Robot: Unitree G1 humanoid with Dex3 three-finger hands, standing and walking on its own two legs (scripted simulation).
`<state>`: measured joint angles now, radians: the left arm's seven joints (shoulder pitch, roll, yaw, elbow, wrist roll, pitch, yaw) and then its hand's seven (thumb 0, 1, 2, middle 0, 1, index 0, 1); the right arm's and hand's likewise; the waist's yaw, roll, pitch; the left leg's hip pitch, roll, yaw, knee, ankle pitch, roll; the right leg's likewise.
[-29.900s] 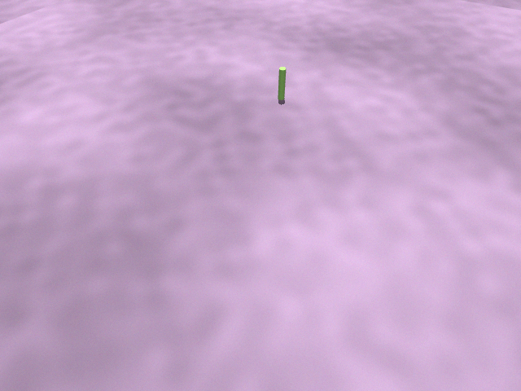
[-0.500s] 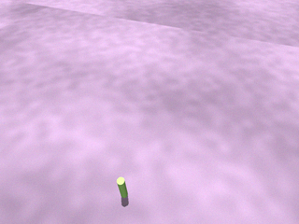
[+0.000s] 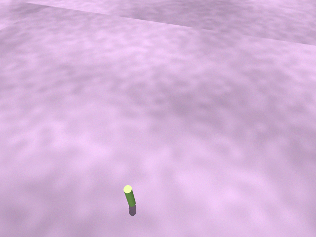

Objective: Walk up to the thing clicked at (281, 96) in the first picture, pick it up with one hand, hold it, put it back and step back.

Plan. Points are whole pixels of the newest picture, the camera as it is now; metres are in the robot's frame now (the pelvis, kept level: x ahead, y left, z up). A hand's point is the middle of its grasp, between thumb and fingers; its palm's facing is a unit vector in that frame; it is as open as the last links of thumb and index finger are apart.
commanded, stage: stand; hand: left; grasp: from the side
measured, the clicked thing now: (130, 196) +0.47 +0.19 -0.67
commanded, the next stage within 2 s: step back in 1.16 s
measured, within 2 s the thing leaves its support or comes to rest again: neither
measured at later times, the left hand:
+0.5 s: hand out of the picture +0.09 +0.24 -0.15, palm faces -0.03 -0.94 -0.34, open 7.4 cm
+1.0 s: hand out of the picture +0.11 +0.24 -0.15, palm faces -0.03 -0.94 -0.33, open 7.4 cm
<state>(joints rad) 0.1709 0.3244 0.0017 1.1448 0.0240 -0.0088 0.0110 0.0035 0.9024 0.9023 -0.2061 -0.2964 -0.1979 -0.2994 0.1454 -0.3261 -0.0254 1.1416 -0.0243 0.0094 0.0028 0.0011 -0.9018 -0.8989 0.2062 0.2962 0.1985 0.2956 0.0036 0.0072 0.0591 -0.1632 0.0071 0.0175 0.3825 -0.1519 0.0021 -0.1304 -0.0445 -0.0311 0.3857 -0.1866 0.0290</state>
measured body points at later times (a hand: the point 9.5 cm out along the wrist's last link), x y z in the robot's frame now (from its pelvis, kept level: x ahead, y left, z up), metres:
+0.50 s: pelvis +0.02 +0.00 +0.00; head +0.02 +0.00 +0.45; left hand +0.10 +0.29 -0.13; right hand +0.08 -0.30 -0.14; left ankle +0.04 +0.12 -0.74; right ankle +0.02 -0.14 -0.74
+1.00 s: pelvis +0.03 -0.01 +0.00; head +0.03 -0.01 +0.45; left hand +0.11 +0.29 -0.13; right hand +0.10 -0.31 -0.13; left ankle +0.04 +0.12 -0.74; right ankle +0.02 -0.14 -0.74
